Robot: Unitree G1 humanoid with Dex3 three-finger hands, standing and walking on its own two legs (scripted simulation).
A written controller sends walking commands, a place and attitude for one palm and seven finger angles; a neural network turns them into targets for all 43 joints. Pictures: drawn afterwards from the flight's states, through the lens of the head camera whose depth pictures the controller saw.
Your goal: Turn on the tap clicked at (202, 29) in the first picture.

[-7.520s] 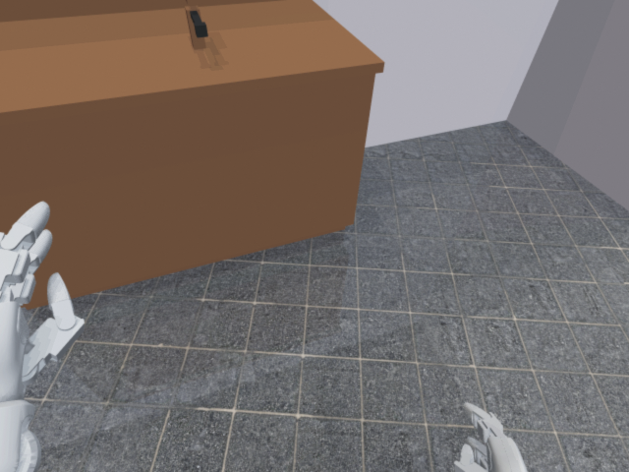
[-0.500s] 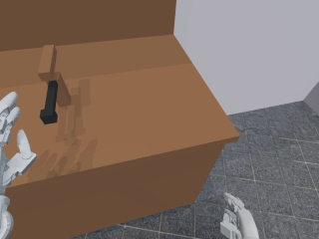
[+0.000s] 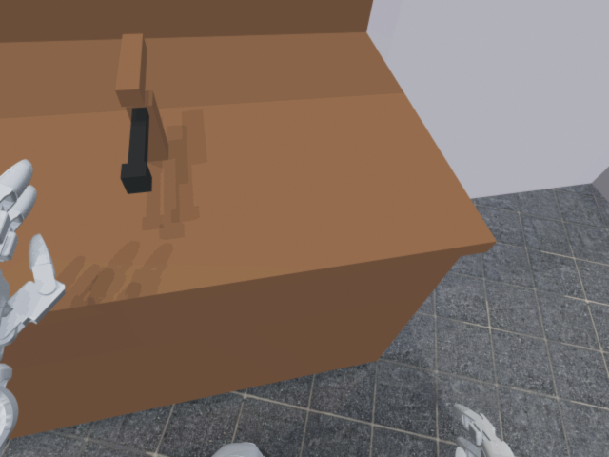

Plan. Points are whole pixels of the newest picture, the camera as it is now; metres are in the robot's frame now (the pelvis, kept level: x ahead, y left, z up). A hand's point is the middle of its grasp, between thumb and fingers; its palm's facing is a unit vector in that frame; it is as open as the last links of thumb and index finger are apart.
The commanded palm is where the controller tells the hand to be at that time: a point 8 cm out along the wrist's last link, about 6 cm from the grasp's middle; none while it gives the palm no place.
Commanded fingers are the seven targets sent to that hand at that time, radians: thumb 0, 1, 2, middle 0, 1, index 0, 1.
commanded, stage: come to a stop and stand still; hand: left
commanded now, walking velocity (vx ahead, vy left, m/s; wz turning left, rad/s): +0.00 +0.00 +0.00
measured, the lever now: (136, 177) +0.39 +0.26 +0.12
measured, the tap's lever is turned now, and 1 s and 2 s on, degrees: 0 0 0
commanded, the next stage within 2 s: look again from close up in 0.36 s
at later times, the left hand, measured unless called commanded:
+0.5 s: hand (45, 292) +0.21 +0.26 +0.17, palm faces +0.42 -0.84 -0.34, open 7.4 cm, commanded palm +0.16 +0.28 +0.18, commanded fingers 0.00 0.90 0.90 -0.20 -0.30 -0.20 -0.30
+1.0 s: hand (92, 272) +0.24 +0.23 +0.16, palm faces +0.35 -0.86 -0.38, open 7.4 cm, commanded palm +0.18 +0.27 +0.18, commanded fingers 0.00 0.90 0.90 -0.20 -0.30 -0.20 -0.30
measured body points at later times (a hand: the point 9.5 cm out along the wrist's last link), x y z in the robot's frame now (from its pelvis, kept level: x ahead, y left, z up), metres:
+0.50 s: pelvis +0.00 +0.00 +0.00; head +0.03 +0.02 +0.45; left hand +0.19 +0.30 +0.19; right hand +0.20 -0.21 -0.06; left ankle +0.06 +0.09 -0.73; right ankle +0.03 -0.15 -0.73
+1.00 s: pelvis +0.01 -0.01 +0.01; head +0.04 +0.00 +0.46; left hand +0.21 +0.27 +0.18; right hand +0.18 -0.24 -0.07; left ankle +0.06 +0.09 -0.73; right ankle +0.03 -0.15 -0.73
